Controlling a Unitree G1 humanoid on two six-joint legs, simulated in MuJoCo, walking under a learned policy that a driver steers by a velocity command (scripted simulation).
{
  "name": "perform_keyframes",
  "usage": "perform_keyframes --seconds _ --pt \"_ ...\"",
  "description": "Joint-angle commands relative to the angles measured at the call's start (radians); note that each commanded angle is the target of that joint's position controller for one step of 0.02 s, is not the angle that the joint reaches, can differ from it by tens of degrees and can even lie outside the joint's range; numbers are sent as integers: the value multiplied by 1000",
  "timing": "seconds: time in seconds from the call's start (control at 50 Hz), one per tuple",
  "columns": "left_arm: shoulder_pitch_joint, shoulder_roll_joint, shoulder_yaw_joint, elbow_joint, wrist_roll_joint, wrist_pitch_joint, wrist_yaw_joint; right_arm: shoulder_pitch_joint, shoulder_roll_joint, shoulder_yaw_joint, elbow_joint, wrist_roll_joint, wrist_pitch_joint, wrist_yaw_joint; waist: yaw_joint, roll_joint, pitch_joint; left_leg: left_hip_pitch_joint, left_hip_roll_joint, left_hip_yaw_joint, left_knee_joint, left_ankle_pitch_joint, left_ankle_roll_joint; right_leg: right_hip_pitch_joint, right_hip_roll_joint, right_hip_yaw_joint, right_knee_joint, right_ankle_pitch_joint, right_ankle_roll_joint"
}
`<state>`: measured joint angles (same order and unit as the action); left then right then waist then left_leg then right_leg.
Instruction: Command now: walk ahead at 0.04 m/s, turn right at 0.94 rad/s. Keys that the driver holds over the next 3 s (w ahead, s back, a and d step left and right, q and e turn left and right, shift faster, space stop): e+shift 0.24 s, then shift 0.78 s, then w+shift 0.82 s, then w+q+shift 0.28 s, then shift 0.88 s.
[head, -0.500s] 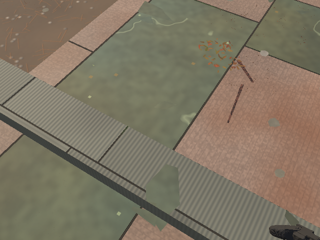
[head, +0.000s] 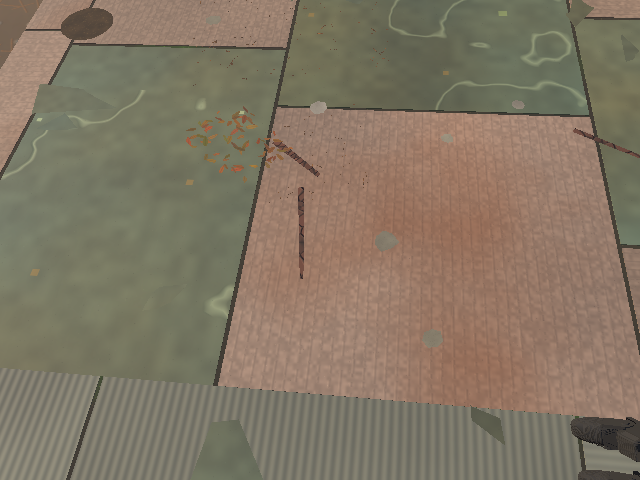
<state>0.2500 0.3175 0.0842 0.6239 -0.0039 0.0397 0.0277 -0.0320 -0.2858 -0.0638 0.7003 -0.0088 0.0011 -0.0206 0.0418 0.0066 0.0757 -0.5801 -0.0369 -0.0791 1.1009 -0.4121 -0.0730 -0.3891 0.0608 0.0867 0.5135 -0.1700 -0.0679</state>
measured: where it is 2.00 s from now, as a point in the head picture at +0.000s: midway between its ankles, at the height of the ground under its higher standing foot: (433, 386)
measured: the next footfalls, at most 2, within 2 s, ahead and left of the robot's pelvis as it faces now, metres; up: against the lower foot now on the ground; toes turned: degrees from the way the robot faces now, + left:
left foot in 0.24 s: +0.12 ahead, +0.13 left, +0.00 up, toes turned -22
right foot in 0.66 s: -0.01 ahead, -0.09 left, +0.00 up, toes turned -23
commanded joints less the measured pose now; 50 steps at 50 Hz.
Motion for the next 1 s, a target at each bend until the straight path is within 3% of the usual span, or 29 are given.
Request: perform_keyframes --seconds 0.02,0.1,0.16,0.2,0.22,0.24,0.26,0.28,0.3,0.32,0.34,0.38,0.44,0.5,0.56,0.62,0.64,0.66,0.68,0.7,0.72,0.74,0.76,0.8,1.0 --pt "-55 166 51 -115 -4 -1 27 17 -38 -10 -43 7 -7 2 -48 -81 -261 -7 -32 -25 -136 57 -24 267 -214 322 -92 431 -139" --pt "-91 144 50 -147 -3 22 26 62 -42 -13 -17 16 7 9 -42 -158 -232 113 -63 -15 -263 86 -37 175 -177 368 -85 311 -108" --pt "-101 134 51 -157 -6 29 15 77 -57 -23 -18 19 -5 14 -28 -207 -209 176 -60 -31 -405 74 -26 183 -171 448 -75 292 -98" --pt "-129 124 50 -165 -19 30 11 131 -77 -37 -6 21 -17 19 -50 -223 -201 272 -47 -28 -588 136 -11 175 -145 482 -41 248 -78" --pt "-144 111 46 -169 -29 30 9 175 -91 -49 12 19 -21 18 -69 -192 -196 373 -13 -27 -725 251 3 121 -100 456 6 130 -48" --pt "-59 52 34 -155 -22 35 5 178 -144 -65 15 10 -15 11 -19 14 -207 491 181 -201 -786 328 73 0 12 320 220 -271 7" --pt "2 72 41 -168 -15 27 5 143 -200 -68 -13 -35 -10 12 33 263 -181 454 405 -495 -801 549 253 -171 149 159 522 -534 78" --pt "37 166 65 -153 -3 15 -1 76 -160 -61 -52 -54 -18 11 51 232 -151 362 480 -552 -819 546 346 -199 56 134 772 -509 126" --pt "24 203 76 -120 -11 18 -2 20 -93 -42 -78 -41 -17 5 48 141 -116 314 405 -401 -794 469 324 -188 24 107 872 -432 141" --pt "7 177 69 -102 -6 26 2 6 -66 -33 -83 -19 -10 -1 40 71 -94 306 316 -291 -768 385 278 -195 17 87 923 -358 152" --pt "-38 144 54 -110 -5 25 4 32 -64 -27 -83 3 -9 -12 8 23 -73 337 263 -235 -771 329 262 -244 16 98 906 -281 156" --pt "-95 83 28 -131 -13 17 -3 119 -83 -23 -62 0 -2 -28 -35 68 -72 408 228 -167 -769 406 284 -270 27 66 869 -236 177" --pt "-137 64 14 -136 -14 6 1 216 -92 -25 -55 -14 3 -23 -78 134 -132 574 250 -147 -731 565 314 -277 19 59 696 -279 204" --pt "-131 28 -5 -120 -2 6 0 205 -112 -30 -61 -7 4 -15 -70 165 -173 575 272 -113 -712 643 312 -145 -28 18 473 -321 207" --pt "-119 27 -10 -96 -10 7 -6 202 -132 -34 -57 3 9 -7 -80 212 -162 488 272 -85 -719 656 306 20 -49 -65 257 -295 190" --pt "-61 15 -10 -52 -8 6 -13 212 -116 -25 -41 22 14 -4 -51 187 -149 453 265 -79 -676 622 277 159 -40 -107 -60 -96 139" --pt "-58 15 -12 -42 -1 5 -15 245 -96 -18 -24 27 9 -3 -47 159 -137 419 249 -69 -669 573 238 230 -41 -96 -192 29 110" --pt "-52 48 -9 -50 7 3 -11 276 -76 -9 -15 12 -3 3 -58 99 -165 344 223 -48 -644 455 172 353 -105 -8 -201 150 78" --pt "-36 122 4 -57 20 6 1 293 -30 8 -31 -26 -20 15 -94 -123 -216 231 146 40 -534 209 100 462 -263 152 -117 431 11" --pt "-98 53 -16 -46 35 -2 -11 261 -10 17 -30 -23 -22 11 -92 -212 -196 302 105 82 -590 42 46 266 -311 175 -140 279 -90" --pt "-157 0 -29 -66 35 -14 -23 227 -43 12 -21 -24 -19 9 -86 -144 -141 359 105 82 -604 125 21 204 -242 132 -155 117 -72" --pt "-139 -19 -32 -43 41 -23 -25 204 -40 12 -15 -27 -19 11 -73 -139 -133 372 98 86 -623 201 17 195 -190 98 -153 9 -27" --pt "-117 2 -29 -36 38 -29 -28 203 -58 6 -2 -21 -13 8 -60 -127 -94 373 95 89 -621 221 17 168 -165 81 -157 -16 -3" --pt "-93 9 -31 -16 30 -42 -31 221 -62 4 11 -17 -10 5 -67 -107 -53 384 102 78 -640 249 22 137 -156 79 -154 0 14" --pt "-42 -8 -32 64 18 -48 -24 262 -54 5 120 -5 -14 -7 -61 -34 -79 429 111 84 -661 306 12 187 -128 47 -118 175 17"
